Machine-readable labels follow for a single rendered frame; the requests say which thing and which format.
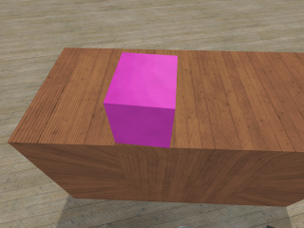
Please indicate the pedestal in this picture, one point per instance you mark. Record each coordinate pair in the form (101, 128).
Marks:
(237, 135)

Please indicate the carton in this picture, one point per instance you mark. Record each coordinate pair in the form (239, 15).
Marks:
(140, 102)

